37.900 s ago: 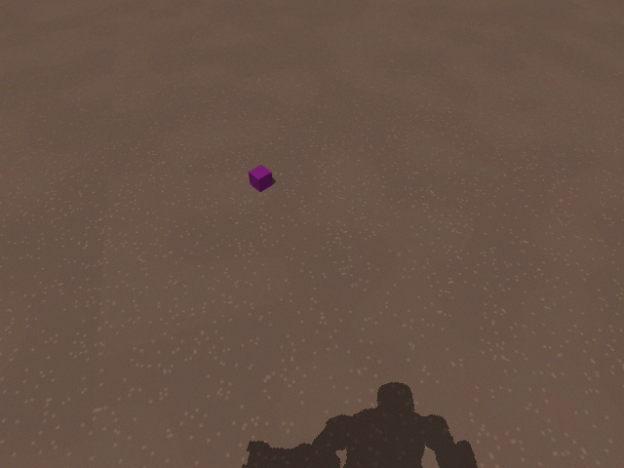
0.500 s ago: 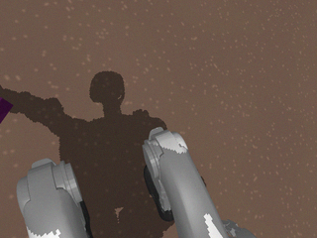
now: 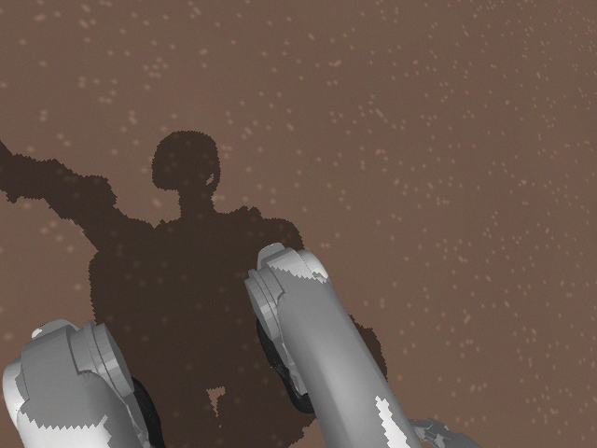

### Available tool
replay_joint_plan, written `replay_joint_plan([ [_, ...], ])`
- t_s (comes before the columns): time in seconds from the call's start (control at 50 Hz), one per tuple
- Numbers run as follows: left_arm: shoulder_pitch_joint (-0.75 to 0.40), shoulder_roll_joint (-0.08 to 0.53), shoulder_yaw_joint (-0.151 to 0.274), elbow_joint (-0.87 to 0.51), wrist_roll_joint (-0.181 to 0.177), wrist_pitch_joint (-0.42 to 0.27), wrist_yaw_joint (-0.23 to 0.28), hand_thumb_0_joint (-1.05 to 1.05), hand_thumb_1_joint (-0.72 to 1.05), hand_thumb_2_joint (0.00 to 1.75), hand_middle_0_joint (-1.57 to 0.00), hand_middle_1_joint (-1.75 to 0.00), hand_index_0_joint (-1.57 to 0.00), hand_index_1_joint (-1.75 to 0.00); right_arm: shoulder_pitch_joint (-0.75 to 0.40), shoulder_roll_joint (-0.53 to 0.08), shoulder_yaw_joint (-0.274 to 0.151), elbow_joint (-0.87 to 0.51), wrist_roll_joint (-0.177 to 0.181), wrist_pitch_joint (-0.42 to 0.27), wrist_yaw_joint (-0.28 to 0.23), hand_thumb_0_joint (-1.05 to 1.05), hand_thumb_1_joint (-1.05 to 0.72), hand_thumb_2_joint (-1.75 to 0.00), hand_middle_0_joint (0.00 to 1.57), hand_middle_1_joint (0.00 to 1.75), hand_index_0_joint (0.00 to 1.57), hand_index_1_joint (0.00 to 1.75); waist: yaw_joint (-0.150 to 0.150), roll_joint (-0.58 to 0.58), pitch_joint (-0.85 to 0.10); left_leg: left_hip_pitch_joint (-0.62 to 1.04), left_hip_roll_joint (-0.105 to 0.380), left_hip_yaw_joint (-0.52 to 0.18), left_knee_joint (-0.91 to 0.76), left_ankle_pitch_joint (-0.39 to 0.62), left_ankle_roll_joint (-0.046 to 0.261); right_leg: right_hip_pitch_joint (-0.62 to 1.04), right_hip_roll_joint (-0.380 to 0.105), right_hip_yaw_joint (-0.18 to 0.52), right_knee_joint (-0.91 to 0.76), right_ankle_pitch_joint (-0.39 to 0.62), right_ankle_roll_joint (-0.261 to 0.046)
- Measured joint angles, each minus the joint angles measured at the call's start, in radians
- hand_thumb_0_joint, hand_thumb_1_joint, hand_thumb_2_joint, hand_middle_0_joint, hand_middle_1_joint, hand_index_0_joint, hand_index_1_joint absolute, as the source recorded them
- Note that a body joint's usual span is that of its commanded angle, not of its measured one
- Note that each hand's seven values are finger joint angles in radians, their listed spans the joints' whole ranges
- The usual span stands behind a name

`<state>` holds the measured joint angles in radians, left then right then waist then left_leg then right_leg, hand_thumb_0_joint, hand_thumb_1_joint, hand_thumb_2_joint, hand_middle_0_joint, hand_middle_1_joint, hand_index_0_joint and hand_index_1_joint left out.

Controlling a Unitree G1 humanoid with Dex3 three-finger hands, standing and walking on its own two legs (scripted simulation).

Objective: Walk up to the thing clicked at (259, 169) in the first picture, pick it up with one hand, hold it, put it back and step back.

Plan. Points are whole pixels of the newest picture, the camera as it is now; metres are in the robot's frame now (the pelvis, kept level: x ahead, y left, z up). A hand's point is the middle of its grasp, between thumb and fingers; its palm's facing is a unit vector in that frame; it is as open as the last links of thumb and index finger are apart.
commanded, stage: close in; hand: left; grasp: from above
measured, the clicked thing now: out of the picture +0.48 +0.35 -0.30
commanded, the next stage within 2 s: rest palm in 0.32 s
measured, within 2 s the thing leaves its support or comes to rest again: neither
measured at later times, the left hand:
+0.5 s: hand out of the picture +0.48 +0.33 -0.22, palm faces -0.22 -0.34 -0.92, open 13.5 cm
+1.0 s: hand out of the picture +0.46 +0.35 -0.25, palm faces -0.25 -0.34 -0.91, open 14.0 cm
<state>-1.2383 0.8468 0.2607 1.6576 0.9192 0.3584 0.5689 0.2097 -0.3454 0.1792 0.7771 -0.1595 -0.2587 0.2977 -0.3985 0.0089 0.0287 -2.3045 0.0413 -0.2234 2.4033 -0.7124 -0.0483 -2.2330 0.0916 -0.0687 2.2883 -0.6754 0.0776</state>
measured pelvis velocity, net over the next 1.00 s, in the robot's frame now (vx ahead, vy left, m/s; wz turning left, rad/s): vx -0.01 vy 0.01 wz -0.04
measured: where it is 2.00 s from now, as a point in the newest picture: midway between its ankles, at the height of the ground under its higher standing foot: (228, 415)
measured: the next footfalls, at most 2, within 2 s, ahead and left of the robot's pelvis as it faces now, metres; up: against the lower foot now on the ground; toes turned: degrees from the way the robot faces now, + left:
none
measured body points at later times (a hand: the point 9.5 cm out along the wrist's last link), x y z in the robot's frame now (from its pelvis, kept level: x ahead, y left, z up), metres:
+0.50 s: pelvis +0.00 +0.00 -0.01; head +0.29 +0.09 +0.32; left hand +0.49 +0.34 -0.17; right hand +0.02 -0.26 -0.07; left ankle +0.06 +0.14 -0.30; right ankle +0.10 -0.13 -0.30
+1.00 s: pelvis -0.01 +0.01 -0.01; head +0.29 +0.11 +0.30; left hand +0.47 +0.36 -0.20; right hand -0.02 -0.24 -0.06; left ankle +0.06 +0.14 -0.30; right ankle +0.10 -0.13 -0.30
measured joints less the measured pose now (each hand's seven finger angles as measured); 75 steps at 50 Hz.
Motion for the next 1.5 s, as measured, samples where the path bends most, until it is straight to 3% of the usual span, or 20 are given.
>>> replay_joint_plan([
  [0.14,0.008,0.062,-0.003,0.094,-0.061,-0.011,-0.042,0.0,-0.48,0.89,-0.19,-0.98,-0.19,-0.98,-0.013,0.01,0.017,-0.01,-0.01,-0.01,-0.022,0.0,-0.92,-0.9,0.2,0.3,0.2,0.3,0.023,-0.017,0.036,0.009,-0.003,0.011,0.0,0.02,0.004,-0.001,-0.002,0.009,0.014,0.017,-0.004],
  [0.2,-0.005,0.081,-0.033,0.105,-0.075,-0.044,-0.055,0.0,-0.47,0.88,-0.19,-1.01,-0.19,-0.99,-0.021,0.01,0.023,-0.002,-0.023,-0.033,-0.036,0.0,-0.92,-0.9,0.2,0.3,0.2,0.3,0.031,-0.042,0.07,0.006,-0.013,0.007,0.007,0.034,-0.003,-0.003,-0.007,0.007,0.025,0.025,-0.009],
  [0.3,-0.018,0.079,-0.071,0.077,-0.06,-0.1,-0.046,0.0,-0.45,0.86,-0.17,-1.05,-0.19,-1.02,-0.041,0.002,0.031,0.012,-0.039,-0.056,-0.05,0.0,-0.92,-0.9,0.2,0.3,0.2,0.3,0.034,-0.081,0.117,0.003,-0.024,-0.006,0.021,0.04,-0.016,0.002,-0.013,-0.003,0.036,0.024,-0.013],
  [0.48,-0.04,0.06,-0.006,0.049,-0.015,-0.086,0.042,0.0,-0.45,0.92,-0.18,-1.04,-0.19,-1.02,-0.057,-0.008,0.043,-0.012,-0.037,-0.051,-0.025,0.0,-0.92,-0.91,0.19,0.3,0.2,0.3,0.005,-0.097,0.101,0.001,-0.018,-0.029,0.031,-0.003,-0.02,0.011,-0.009,-0.023,0.025,-0.008,-0.013],
  [0.64,-0.023,0.093,0.012,0.096,-0.03,-0.052,0.083,0.0,-0.52,0.95,-0.15,-0.99,-0.14,-0.99,-0.067,-0.004,0.066,-0.062,-0.037,-0.041,0.009,0.0,-0.92,-0.91,0.19,0.3,0.2,0.3,-0.011,-0.087,0.111,0.014,-0.005,-0.031,0.029,-0.017,-0.006,0.027,-0.001,-0.026,0.009,-0.011,-0.003],
  [0.76,-0.024,0.15,0.022,0.14,-0.054,-0.074,0.076,0.0,-0.53,0.95,-0.15,-0.99,-0.13,-0.99,-0.064,-0.005,0.094,-0.071,-0.044,-0.051,0.007,0.0,-0.92,-0.91,0.19,0.3,0.2,0.3,-0.02,-0.107,0.137,0.006,-0.006,-0.035,0.037,0.0,-0.001,0.023,0.003,-0.028,0.011,0.007,0.005],
  [0.88,-0.021,0.186,-0.004,0.141,-0.044,-0.113,0.058,0.0,-0.52,0.94,-0.14,-1.0,-0.13,-1.0,-0.049,-0.015,0.113,-0.062,-0.053,-0.054,-0.006,0.0,-0.92,-0.91,0.19,0.3,0.2,0.3,-0.022,-0.131,0.171,0.001,-0.015,-0.045,0.053,0.015,0.002,0.029,0.001,-0.036,0.018,0.017,0.002],
  [0.98,-0.032,0.197,-0.023,0.14,-0.029,-0.139,0.074,0.0,-0.52,0.94,-0.14,-1.0,-0.13,-1.0,-0.043,-0.022,0.12,-0.05,-0.059,-0.059,-0.009,0.0,-0.92,-0.91,0.19,0.3,0.2,0.3,-0.026,-0.142,0.188,0.001,-0.019,-0.055,0.061,0.016,0.008,0.042,0.0,-0.046,0.014,0.017,-0.002],
  [1.28,-0.065,0.229,-0.01,0.175,-0.021,-0.112,0.124,0.0,-0.52,0.95,-0.14,-0.99,-0.12,-0.99,-0.03,-0.025,0.16,-0.09,-0.069,-0.061,0.018,0.0,-0.92,-0.91,0.19,0.3,0.2,0.3,-0.07,-0.15,0.197,0.003,-0.013,-0.068,0.059,0.008,0.03,0.066,0.001,-0.063,-0.018,0.019,-0.002],
  [1.5,-0.06,0.259,-0.027,0.173,-0.032,-0.12,0.111,0.0,-0.5,0.93,-0.15,-0.98,-0.14,-0.98,-0.047,-0.034,0.176,-0.105,-0.073,-0.063,0.019,0.0,-0.93,-0.91,0.2,0.3,0.2,0.3,-0.069,-0.157,0.221,-0.007,-0.012,-0.069,0.061,0.024,0.04,0.064,0.001,-0.067,-0.024,0.034,0.0],
])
